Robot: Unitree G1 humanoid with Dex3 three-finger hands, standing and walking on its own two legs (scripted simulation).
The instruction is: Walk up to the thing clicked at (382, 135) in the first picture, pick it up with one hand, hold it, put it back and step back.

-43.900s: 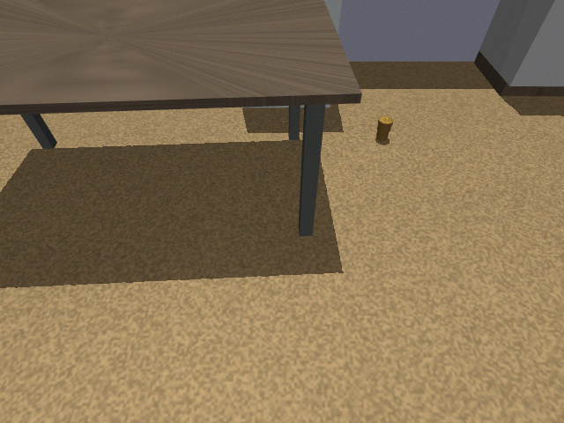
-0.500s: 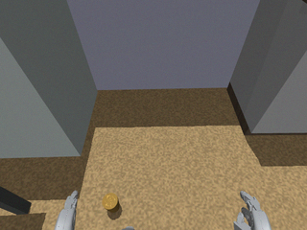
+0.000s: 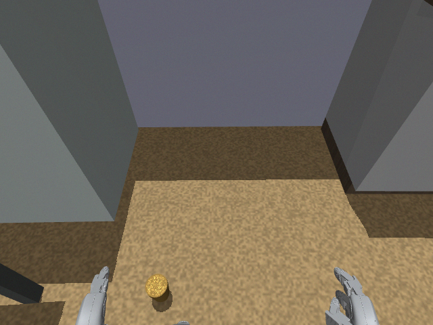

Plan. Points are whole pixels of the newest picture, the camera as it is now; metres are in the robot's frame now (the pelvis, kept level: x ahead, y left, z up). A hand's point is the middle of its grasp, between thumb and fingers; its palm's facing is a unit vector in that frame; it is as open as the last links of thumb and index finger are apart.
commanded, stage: home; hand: left
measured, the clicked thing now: (159, 289) +0.36 +0.26 -0.66
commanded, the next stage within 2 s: stand in 0.48 s
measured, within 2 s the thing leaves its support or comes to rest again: neither
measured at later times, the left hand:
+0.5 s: hand (128, 313) +0.17 +0.18 -0.06, palm faces +0.12 -0.95 -0.29, open 17.4 cm
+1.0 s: hand out of the picture +0.15 +0.21 -0.10, palm faces -0.01 -0.94 -0.33, open 10.0 cm
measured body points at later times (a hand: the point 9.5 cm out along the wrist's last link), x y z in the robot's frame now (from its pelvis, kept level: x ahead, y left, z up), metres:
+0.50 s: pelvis +0.01 +0.00 +0.00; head +0.03 +0.00 +0.45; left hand +0.16 +0.23 -0.04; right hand +0.17 -0.24 -0.07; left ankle +0.02 +0.13 -0.69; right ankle +0.00 -0.13 -0.69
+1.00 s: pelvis +0.00 +0.00 +0.01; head +0.02 +0.00 +0.46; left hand +0.15 +0.26 -0.07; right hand +0.14 -0.26 -0.09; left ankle +0.02 +0.13 -0.69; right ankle +0.00 -0.13 -0.69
